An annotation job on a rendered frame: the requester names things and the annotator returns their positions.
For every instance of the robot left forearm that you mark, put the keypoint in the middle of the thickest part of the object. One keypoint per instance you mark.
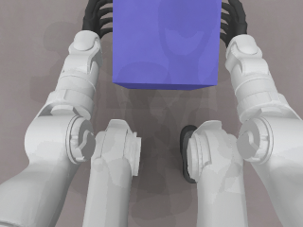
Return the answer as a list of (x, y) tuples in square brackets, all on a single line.
[(78, 79)]

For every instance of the robot right forearm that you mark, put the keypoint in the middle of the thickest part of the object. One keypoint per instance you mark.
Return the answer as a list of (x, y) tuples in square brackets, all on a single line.
[(252, 82)]

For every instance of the right robot upper arm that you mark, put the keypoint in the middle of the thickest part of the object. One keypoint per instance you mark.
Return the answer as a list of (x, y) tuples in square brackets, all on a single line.
[(274, 148)]

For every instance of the left robot upper arm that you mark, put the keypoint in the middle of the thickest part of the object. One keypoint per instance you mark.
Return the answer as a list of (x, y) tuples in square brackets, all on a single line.
[(56, 145)]

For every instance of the robot right hand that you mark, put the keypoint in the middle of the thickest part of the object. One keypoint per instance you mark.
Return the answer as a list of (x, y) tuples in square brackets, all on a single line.
[(236, 24)]

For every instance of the robot left hand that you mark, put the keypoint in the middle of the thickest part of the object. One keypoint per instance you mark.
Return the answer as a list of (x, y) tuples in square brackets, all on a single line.
[(93, 13)]

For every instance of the robot right shin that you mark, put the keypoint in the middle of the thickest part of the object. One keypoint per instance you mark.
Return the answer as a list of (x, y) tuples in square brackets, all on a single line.
[(217, 125)]

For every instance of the robot right foot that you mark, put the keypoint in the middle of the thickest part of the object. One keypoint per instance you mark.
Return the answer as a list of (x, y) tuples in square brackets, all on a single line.
[(185, 135)]

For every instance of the carton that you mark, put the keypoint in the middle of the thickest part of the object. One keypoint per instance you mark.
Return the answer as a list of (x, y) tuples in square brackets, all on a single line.
[(166, 44)]

